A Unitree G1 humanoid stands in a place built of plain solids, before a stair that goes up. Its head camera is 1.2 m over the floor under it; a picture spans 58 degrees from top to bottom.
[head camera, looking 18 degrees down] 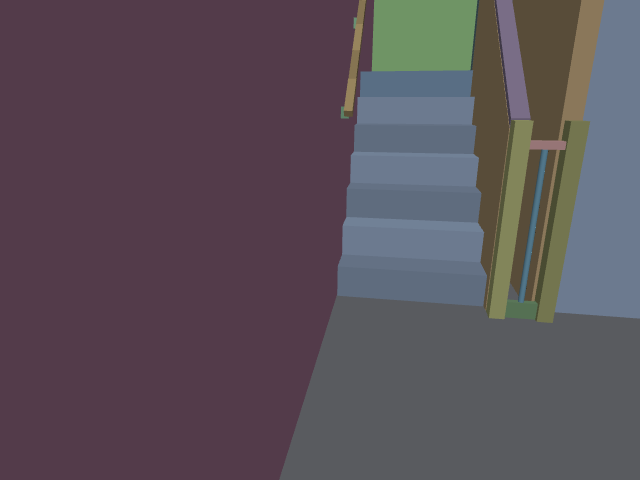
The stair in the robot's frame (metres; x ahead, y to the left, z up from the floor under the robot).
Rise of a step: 0.20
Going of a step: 0.23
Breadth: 0.90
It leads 10 degrees to the right of straight ahead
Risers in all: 7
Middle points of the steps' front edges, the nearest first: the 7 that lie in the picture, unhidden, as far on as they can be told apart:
2.46 -0.55 0.20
2.68 -0.59 0.41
2.90 -0.63 0.61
3.13 -0.67 0.81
3.35 -0.70 1.02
3.57 -0.74 1.22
3.79 -0.78 1.42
